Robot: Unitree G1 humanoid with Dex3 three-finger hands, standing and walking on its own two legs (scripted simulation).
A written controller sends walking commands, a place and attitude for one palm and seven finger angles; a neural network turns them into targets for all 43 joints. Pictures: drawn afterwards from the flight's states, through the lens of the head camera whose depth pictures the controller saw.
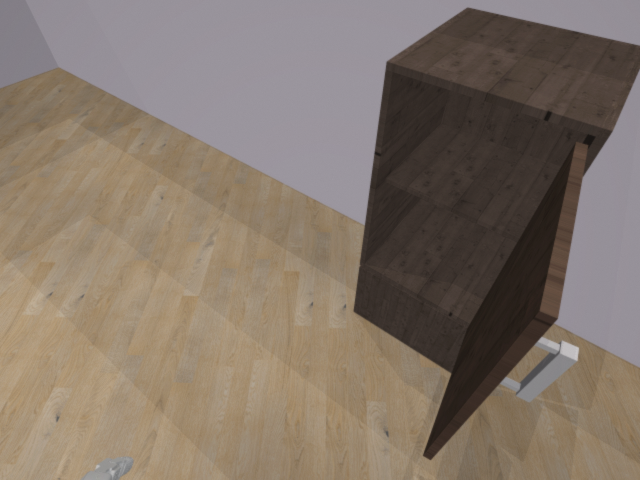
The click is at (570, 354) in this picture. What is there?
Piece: cupboard door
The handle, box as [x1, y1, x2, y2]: [500, 337, 578, 402]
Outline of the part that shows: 578,347 564,341 561,341 558,344 541,337 535,345 550,352 519,383 507,377 505,377 500,383 515,390 517,396 529,402 576,361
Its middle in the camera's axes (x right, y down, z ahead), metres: +0.29 +0.18 +0.53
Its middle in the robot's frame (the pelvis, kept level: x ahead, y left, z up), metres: +0.29 -0.27 -0.04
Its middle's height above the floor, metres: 0.73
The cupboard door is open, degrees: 97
